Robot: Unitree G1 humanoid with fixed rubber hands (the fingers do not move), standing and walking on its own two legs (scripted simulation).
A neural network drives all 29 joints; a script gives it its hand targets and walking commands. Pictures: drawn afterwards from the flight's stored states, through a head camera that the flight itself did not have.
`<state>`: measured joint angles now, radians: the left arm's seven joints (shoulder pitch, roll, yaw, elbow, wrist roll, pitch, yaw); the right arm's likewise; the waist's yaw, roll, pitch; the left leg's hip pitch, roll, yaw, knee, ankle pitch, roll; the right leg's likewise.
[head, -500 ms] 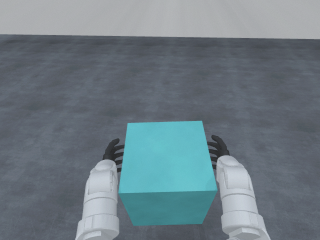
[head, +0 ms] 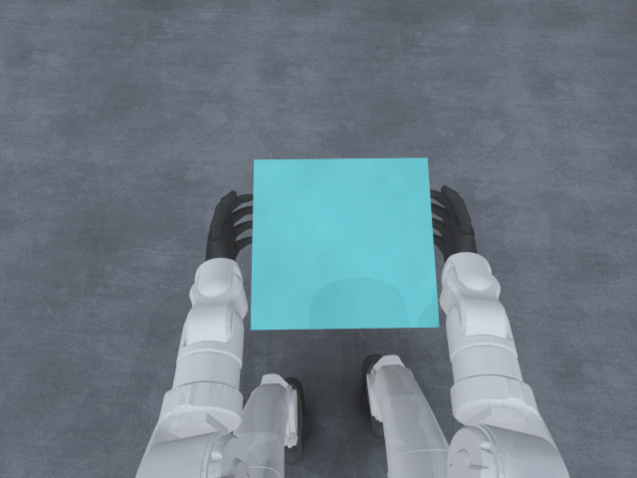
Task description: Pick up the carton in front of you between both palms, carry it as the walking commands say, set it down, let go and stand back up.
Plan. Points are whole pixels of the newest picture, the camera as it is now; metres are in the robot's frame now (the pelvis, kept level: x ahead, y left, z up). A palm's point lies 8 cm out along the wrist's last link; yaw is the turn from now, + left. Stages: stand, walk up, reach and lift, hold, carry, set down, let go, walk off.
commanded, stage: set down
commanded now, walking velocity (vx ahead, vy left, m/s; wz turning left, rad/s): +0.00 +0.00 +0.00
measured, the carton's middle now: (337, 255) +0.38 -0.03 -0.15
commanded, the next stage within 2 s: none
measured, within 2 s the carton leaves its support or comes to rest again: neither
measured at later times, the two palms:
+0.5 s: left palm (252, 238) +0.44 +0.10 -0.21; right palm (432, 240) +0.41 -0.20 -0.21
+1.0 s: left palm (269, 236) +0.48 +0.09 -0.37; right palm (413, 248) +0.43 -0.20 -0.37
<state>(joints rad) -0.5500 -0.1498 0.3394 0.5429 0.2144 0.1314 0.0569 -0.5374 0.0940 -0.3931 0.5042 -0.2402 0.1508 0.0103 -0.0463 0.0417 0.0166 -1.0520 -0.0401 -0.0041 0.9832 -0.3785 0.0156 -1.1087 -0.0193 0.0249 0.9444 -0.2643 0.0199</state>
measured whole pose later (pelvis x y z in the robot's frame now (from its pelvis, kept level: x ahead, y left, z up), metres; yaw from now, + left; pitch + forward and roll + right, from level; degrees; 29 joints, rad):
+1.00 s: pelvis -0.05 -0.01 -0.25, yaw +2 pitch +48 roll -1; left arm -1.25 0.11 0.34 0.84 0.18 0.28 0.05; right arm -1.09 0.01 -0.55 0.61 -0.20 0.30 -0.08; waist -0.09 0.05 -0.04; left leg -2.18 -0.08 -0.03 1.89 -0.55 -0.01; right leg -2.23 0.00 0.03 1.82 -0.44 0.04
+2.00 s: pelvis -0.06 +0.00 -0.33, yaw +0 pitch +40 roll -3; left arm -1.48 0.25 0.15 1.10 0.08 0.20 0.06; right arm -1.35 -0.20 -0.50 0.97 -0.06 0.20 -0.02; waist -0.13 0.00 0.26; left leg -2.29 -0.09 -0.02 2.21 -0.63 0.00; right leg -2.32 0.02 0.03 2.12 -0.50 0.07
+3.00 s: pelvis -0.06 -0.01 -0.28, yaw +0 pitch +41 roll -1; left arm -1.44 0.41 0.06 1.09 -0.09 0.16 0.07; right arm -1.22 -0.23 -0.27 0.88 0.18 0.12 -0.15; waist -0.14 0.02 0.18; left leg -2.15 -0.05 -0.04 2.07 -0.63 -0.02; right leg -2.21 0.04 0.02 1.98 -0.49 0.04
